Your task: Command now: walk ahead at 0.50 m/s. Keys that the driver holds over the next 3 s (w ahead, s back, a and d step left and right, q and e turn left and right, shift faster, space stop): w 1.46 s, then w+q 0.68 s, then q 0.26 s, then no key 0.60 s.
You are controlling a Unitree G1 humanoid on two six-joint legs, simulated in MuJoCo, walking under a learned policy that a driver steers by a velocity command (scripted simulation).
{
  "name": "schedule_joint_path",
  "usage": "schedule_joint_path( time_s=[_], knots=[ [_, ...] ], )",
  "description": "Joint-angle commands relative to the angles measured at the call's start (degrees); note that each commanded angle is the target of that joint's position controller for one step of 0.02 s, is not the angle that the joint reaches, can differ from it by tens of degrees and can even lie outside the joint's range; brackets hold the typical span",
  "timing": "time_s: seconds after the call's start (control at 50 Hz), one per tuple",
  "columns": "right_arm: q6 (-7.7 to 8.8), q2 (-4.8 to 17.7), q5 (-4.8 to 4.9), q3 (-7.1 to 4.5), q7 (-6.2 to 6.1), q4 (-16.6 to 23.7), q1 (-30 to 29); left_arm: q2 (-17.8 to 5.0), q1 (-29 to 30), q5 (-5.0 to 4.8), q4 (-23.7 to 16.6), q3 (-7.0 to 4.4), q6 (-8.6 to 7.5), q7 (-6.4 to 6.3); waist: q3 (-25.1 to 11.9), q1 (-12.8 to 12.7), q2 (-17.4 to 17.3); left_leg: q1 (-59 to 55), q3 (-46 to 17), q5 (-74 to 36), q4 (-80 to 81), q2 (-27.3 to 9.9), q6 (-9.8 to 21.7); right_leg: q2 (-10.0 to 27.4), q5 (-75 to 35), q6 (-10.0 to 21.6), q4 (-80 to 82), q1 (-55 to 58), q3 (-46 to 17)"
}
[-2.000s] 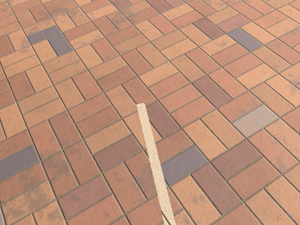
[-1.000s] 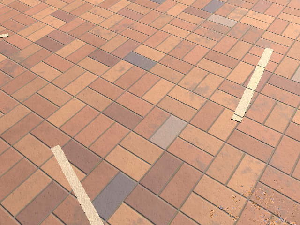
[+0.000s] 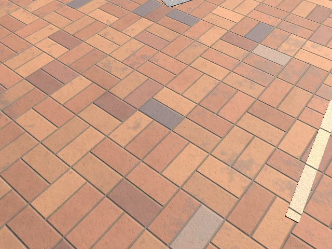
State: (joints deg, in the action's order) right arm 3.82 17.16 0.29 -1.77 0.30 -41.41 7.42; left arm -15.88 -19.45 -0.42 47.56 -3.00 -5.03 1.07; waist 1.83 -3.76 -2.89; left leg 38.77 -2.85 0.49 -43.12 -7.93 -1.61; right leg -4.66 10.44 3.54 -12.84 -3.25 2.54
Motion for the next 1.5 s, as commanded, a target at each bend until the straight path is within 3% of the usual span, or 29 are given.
schedule_joint_path(
  time_s=[0.02,0.14,0.18,0.2,0.22,0.24,0.26,0.3,0.4,0.62,0.68,0.72,0.74,0.76,0.78,0.8,0.84,0.92,1.04,1.14,1.2,1.24,1.26,1.28,1.3,1.32,1.36,1.4,1.5],
  knots=[
    [1.12,2.33,0.46,-0.23,0.76,4.40,-5.09,-10.38,0.32,-0.64,-2.54,-2.30,-0.50,-0.42,1.97,-0.39,5.12,-5.49,2.01,-6.75,7.75,2.04,0.18,14.90,-9.46,8.77,5.73,-4.83,-6.83],
    [1.62,5.41,0.51,-1.45,2.11,5.59,-4.31,-11.81,-0.82,-0.96,-0.10,-2.82,1.68,-1.12,-0.10,2.52,6.98,-9.64,2.61,3.58,14.22,4.75,4.65,19.05,-21.29,5.83,-3.86,6.39,-8.34],
    [1.47,10.06,0.16,-3.85,1.31,1.44,11.19,-9.16,-0.32,-0.04,-0.68,-1.65,2.16,-1.38,-11.11,9.88,4.50,-33.20,2.46,2.14,13.87,4.30,8.27,13.57,-27.21,2.58,-24.47,-0.78,-3.79],
    [1.15,16.04,-1.09,-5.21,1.00,0.80,17.16,-3.43,-6.53,0.26,-2.42,0.22,1.25,-1.07,-20.32,8.78,-7.51,-56.28,-21.12,9.48,14.64,-10.28,16.66,5.57,-7.79,-1.85,-47.19,-23.22,-0.32],
    [0.85,12.81,-0.13,-4.48,1.23,0.15,19.38,-3.73,-6.13,0.03,-1.59,0.45,0.13,-0.85,-24.04,9.82,-12.86,-60.66,-38.61,17.26,24.24,-14.18,19.55,1.19,22.13,-2.74,-57.32,-33.47,-7.00],
    [0.88,9.74,0.13,-3.28,1.27,0.47,16.18,-9.03,-1.90,-1.62,-2.64,-1.00,-0.62,-0.39,-16.39,9.94,-7.88,-55.40,-33.37,22.45,25.81,-13.06,17.11,4.74,20.60,-1.84,-61.90,-39.32,-9.65],
    [0.83,8.48,0.03,-2.86,1.18,1.19,12.29,-9.24,2.36,-2.13,-3.93,-0.97,-0.96,-0.33,-10.12,8.68,-4.27,-47.68,-25.97,19.98,26.69,-11.10,15.54,7.76,15.73,-1.19,-60.64,-40.09,-7.59],
    [1.31,5.60,-0.84,-2.03,1.39,1.59,6.93,-8.19,4.19,-0.60,-4.10,-1.26,-0.42,-0.69,-3.98,5.21,-1.82,-35.08,-16.59,9.88,30.12,-6.91,14.27,11.77,7.97,-1.50,-53.67,-35.36,-6.98],
    [2.50,6.65,-0.47,-2.54,1.08,-0.43,7.16,-5.04,5.14,0.22,-4.09,-0.71,1.63,-1.19,-1.52,3.32,-0.95,-29.69,-7.58,-1.87,35.50,-4.69,15.76,12.81,-0.76,-4.33,-44.66,-33.95,-6.15],
    [0.04,9.32,0.76,-3.44,-0.49,-6.54,15.50,-3.67,22.65,-0.49,-9.61,0.28,-0.30,1.37,2.93,8.44,-0.45,-40.96,-2.15,-3.92,33.04,-6.34,12.79,9.10,-12.53,-2.65,-17.21,-34.32,-3.91],
    [-0.78,10.29,0.92,-3.89,-0.93,-7.04,14.24,-5.77,18.86,-0.35,-8.94,-0.53,-0.61,1.80,0.08,5.27,-1.86,-44.40,-1.96,-17.03,26.82,-7.05,11.21,6.85,-6.40,-0.15,-15.29,-27.34,-2.16],
    [-1.33,8.55,0.44,-3.06,-1.21,-6.50,13.20,-10.22,3.65,-0.02,-4.38,-2.91,-0.59,0.98,-10.24,-2.09,-0.44,-37.58,2.17,-24.69,8.11,-2.02,8.21,6.22,-8.48,3.35,-14.82,-3.89,-1.45],
    [-0.58,3.81,-0.50,-1.34,-0.93,-4.54,17.62,-15.87,-4.40,1.03,-3.19,-4.27,-0.34,0.44,-19.83,-2.22,9.30,-17.64,4.90,-5.14,-13.26,4.27,4.66,20.55,-6.16,10.63,-16.32,19.17,-21.72],
    [0.67,0.93,-0.25,-0.36,-0.60,-5.29,20.13,-14.80,-6.34,0.17,-2.25,-3.92,-0.08,0.67,-24.33,-1.53,17.94,-3.19,-0.80,33.20,-25.58,11.77,2.98,26.98,4.03,15.68,-7.89,27.41,-42.28],
    [1.68,6.87,1.37,-1.83,-0.10,-4.51,14.72,-10.40,-3.91,-0.48,-2.60,-2.56,-0.09,0.58,-17.33,-2.76,12.93,3.30,-4.64,32.40,-30.57,8.21,3.82,25.18,10.34,13.06,-5.27,22.79,-38.76],
    [2.31,8.11,2.15,-2.18,0.09,-3.07,10.34,-9.00,0.59,-0.46,-3.30,-2.05,-0.03,0.42,-10.10,-1.54,10.42,5.07,-2.60,26.74,-29.42,5.17,4.47,23.45,8.08,11.06,-3.70,14.76,-31.14],
    [2.10,7.23,0.80,-2.49,-0.21,-2.87,7.94,-6.11,6.41,0.50,-4.15,-1.16,-0.14,0.55,-3.55,1.81,6.83,0.47,-1.30,18.35,-23.48,1.04,3.82,19.29,-1.15,9.58,0.06,1.32,-21.82],
    [0.02,3.79,0.22,-2.02,-0.51,-3.15,9.40,-6.78,7.22,0.46,-2.76,-1.37,-1.22,0.46,-1.89,4.79,7.32,-3.69,-0.56,12.83,-17.50,-0.70,1.41,17.19,-10.00,10.75,5.20,-6.68,-13.97],
    [0.70,1.64,0.04,-1.15,0.13,0.07,-2.37,-8.97,2.71,-0.05,0.11,-1.75,-0.59,-0.81,1.01,1.20,5.83,-3.43,1.85,-4.85,4.26,1.20,0.37,14.24,-12.75,8.29,6.70,-5.39,-6.20],
    [1.33,2.35,0.71,-1.06,1.57,2.80,-9.34,-9.95,-2.07,-0.76,3.28,-2.12,0.73,-1.15,2.68,-0.71,5.83,-2.08,1.50,-4.10,12.36,2.80,2.17,18.15,-12.63,7.58,3.59,3.51,-7.10],
    [1.60,4.13,0.60,-1.64,2.18,2.78,-7.23,-10.87,-1.38,-0.86,3.95,-2.61,1.69,-1.56,1.00,1.70,6.91,-6.18,2.25,2.32,14.24,4.24,4.48,19.87,-21.14,6.01,-1.42,7.96,-7.55],
    [1.59,7.65,0.32,-3.69,1.66,-1.03,5.35,-10.17,0.23,-0.57,3.64,-2.27,2.36,-1.72,-6.87,8.30,6.26,-24.44,5.32,2.59,15.87,7.41,7.23,15.79,-35.03,3.67,-16.51,5.21,-4.24],
    [1.38,11.52,-0.21,-4.90,1.09,-3.07,15.27,-7.53,-0.65,0.61,2.37,-1.06,2.36,-1.85,-15.39,11.56,0.68,-41.69,-4.05,0.88,13.59,-1.13,10.51,12.40,-22.37,1.71,-33.38,-5.48,-1.78],
    [1.07,16.15,-0.36,-5.84,1.21,-4.30,18.09,-0.04,-8.05,0.57,1.75,1.10,1.05,-1.18,-21.83,7.65,-14.97,-60.62,-31.86,12.88,19.93,-13.69,20.28,1.09,14.58,-2.24,-53.50,-29.20,-1.64],
    [1.06,10.05,0.35,-4.29,1.33,-3.93,18.02,-5.78,-4.98,-0.58,2.69,-0.04,-0.27,-0.78,-21.82,10.07,-9.91,-60.48,-38.35,21.42,25.42,-13.72,19.82,2.84,23.02,-1.74,-60.60,-36.09,-9.52],
    [1.24,8.03,0.21,-3.52,1.17,-3.24,13.50,-9.07,0.41,-2.15,0.95,-0.99,-1.14,-0.46,-12.97,9.62,-6.62,-53.55,-30.15,20.51,26.50,-12.02,17.20,5.84,18.76,-0.79,-61.78,-40.06,-8.98],
    [1.41,5.57,-0.50,-2.81,1.19,-2.28,6.81,-8.12,5.37,-1.11,0.01,-1.07,-1.35,-0.95,-4.84,6.67,-0.37,-39.14,-18.75,9.23,29.17,-7.82,15.23,10.67,9.94,-1.01,-55.76,-37.00,-6.73],
    [1.88,4.13,-1.02,-2.38,1.33,-2.35,5.04,-6.36,3.31,-0.55,0.73,-1.12,-0.15,-1.02,-4.18,3.90,-1.93,-32.82,-13.61,3.46,32.25,-5.55,14.75,12.46,6.23,-1.60,-51.91,-31.05,-7.07],
    [2.23,6.69,-0.15,-3.10,0.55,-4.81,8.17,-4.29,9.72,0.68,-1.65,-0.75,1.16,-1.44,-0.45,4.22,0.20,-29.94,-7.79,-1.30,36.58,-4.39,15.84,12.97,-3.50,-4.43,-38.49,-34.64,-5.99]
  ],
)
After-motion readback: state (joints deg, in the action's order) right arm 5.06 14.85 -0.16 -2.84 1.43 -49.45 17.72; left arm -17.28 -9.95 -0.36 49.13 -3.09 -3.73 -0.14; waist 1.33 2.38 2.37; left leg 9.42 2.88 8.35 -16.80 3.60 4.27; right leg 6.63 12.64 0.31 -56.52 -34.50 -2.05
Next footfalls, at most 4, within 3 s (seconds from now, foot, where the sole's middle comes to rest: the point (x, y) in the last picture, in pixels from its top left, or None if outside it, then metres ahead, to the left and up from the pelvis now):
0.18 left None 0.29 0.15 -0.78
0.72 right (206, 225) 0.58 -0.08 -0.78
1.26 left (154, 160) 0.88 0.16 -0.78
1.78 right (203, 117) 1.17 -0.07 -0.78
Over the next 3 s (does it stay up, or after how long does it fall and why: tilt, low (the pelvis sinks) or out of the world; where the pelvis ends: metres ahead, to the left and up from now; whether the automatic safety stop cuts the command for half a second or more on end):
stays up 1.37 0.15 -0.01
